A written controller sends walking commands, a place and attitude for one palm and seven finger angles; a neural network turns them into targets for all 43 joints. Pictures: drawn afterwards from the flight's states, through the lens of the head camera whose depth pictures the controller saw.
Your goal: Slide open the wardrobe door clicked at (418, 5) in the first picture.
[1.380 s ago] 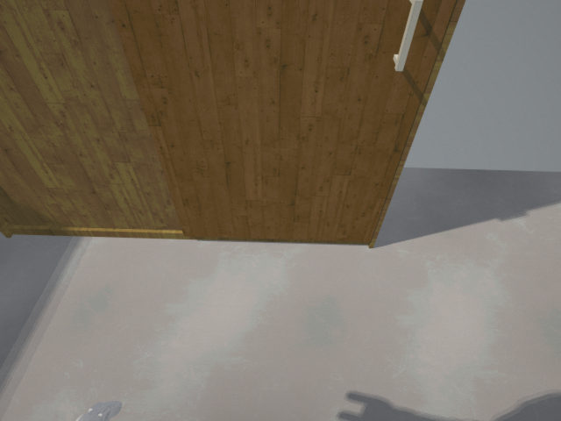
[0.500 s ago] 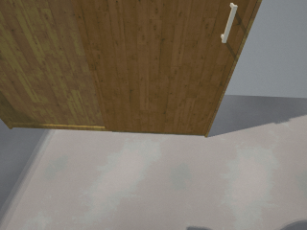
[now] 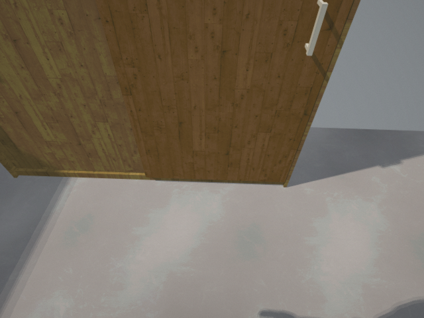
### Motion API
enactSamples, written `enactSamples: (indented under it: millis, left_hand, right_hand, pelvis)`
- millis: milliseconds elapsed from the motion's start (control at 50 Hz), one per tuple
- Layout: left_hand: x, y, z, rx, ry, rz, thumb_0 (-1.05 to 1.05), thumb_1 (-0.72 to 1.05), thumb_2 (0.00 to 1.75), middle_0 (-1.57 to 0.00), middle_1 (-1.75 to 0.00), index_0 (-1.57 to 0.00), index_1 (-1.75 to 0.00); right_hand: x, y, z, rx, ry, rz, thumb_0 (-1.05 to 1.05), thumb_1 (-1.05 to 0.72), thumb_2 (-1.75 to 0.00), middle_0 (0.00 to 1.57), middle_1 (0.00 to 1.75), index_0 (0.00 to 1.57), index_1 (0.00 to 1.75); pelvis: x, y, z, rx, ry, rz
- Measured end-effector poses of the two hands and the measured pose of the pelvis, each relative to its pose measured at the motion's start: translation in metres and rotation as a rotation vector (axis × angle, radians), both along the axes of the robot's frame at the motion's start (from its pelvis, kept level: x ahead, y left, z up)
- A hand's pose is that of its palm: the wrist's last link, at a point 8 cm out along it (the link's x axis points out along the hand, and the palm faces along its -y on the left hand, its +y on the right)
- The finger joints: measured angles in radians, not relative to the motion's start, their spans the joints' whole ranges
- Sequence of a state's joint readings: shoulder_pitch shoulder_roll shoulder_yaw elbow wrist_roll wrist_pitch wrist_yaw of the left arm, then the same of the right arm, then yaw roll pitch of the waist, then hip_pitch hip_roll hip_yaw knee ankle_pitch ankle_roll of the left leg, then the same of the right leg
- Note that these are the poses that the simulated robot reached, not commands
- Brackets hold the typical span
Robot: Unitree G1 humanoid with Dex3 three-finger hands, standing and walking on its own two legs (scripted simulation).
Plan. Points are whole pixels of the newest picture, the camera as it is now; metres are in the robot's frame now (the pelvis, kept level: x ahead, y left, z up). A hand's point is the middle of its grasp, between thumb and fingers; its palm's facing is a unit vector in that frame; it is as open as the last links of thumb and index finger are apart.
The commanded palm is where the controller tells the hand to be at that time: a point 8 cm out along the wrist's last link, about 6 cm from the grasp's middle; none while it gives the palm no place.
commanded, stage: look at it before walking up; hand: right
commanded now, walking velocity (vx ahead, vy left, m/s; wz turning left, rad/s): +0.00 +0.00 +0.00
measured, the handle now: (314, 28) +0.94 -0.28 +0.15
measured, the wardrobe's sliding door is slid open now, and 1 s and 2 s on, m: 0.00 0.00 0.00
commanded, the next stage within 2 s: take the last steps up to it in 0.06 s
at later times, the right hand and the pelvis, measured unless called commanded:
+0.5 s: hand out of the picture +0.03 -0.24 -0.19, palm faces +0.08 +0.98 -0.20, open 7.3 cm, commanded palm none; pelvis +0.05 -0.05 -0.01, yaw -3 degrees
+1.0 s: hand (328, 258) +0.32 -0.28 -0.18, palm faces +0.00 +0.99 -0.13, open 7.4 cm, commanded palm none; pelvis +0.21 -0.12 -0.01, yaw -1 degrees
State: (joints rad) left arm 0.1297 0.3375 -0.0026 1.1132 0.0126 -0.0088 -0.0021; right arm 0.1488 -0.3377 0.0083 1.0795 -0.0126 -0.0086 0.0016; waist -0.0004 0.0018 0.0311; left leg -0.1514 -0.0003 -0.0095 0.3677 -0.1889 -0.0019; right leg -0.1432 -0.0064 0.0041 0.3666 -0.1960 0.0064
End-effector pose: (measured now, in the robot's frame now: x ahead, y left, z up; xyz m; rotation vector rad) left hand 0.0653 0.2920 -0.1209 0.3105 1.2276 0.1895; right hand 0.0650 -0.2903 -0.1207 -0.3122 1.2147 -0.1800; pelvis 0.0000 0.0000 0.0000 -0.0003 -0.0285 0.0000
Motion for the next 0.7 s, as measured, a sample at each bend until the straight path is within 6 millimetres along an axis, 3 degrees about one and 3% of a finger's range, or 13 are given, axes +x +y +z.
enactSamples:
  millis: [240,340,460,560,620,700]
  left_hand:
    - [0.009,-0.003,0.001,-0.001,-0.014,-0.009,0.01,0.90,0.90,-0.20,-0.30,-0.20,-0.30]
    - [0.002,-0.018,-0.008,-0.021,0.031,-0.013,0.01,0.90,0.90,-0.20,-0.30,-0.20,-0.30]
    - [-0.004,-0.056,-0.010,-0.050,0.117,-0.011,0.01,0.90,0.90,-0.20,-0.30,-0.20,-0.30]
    - [0.005,-0.099,-0.018,-0.052,0.112,0.012,0.01,0.90,0.90,-0.20,-0.30,-0.20,-0.30]
    - [0.000,-0.125,-0.018,-0.070,0.116,0.063,0.01,0.90,0.90,-0.20,-0.30,-0.20,-0.30]
    - [-0.011,-0.163,-0.014,-0.112,0.183,0.106,0.00,0.90,0.90,-0.20,-0.30,-0.20,-0.30]
  right_hand:
    - [0.003,-0.002,0.001,-0.004,-0.003,-0.005,0.00,-0.91,-0.90,0.20,0.30,0.20,0.30]
    - [-0.006,0.005,-0.008,0.031,0.015,-0.039,0.00,-0.91,-0.90,0.20,0.30,0.20,0.30]
    - [-0.037,0.004,-0.026,0.112,0.083,-0.126,0.00,-0.91,-0.90,0.20,0.30,0.20,0.30]
    - [-0.056,-0.017,-0.048,0.159,0.208,-0.173,0.00,-0.90,-0.90,0.20,0.30,0.20,0.30]
    - [-0.044,-0.029,-0.046,0.164,0.260,-0.156,0.00,-0.91,-0.90,0.20,0.30,0.20,0.30]
    - [0.003,-0.044,-0.037,0.171,0.207,-0.128,0.01,-0.91,-0.90,0.20,0.30,0.20,0.30]
  pelvis:
    - [0.003,-0.002,0.000,0.001,0.002,-0.001]
    - [0.014,-0.007,-0.003,0.011,0.013,-0.008]
    - [0.038,-0.033,-0.004,0.016,0.022,-0.036]
    - [0.063,-0.068,-0.018,0.014,0.011,-0.045]
    - [0.079,-0.084,-0.015,0.013,0.012,-0.018]
    - [0.101,-0.098,-0.006,0.012,0.020,-0.023]
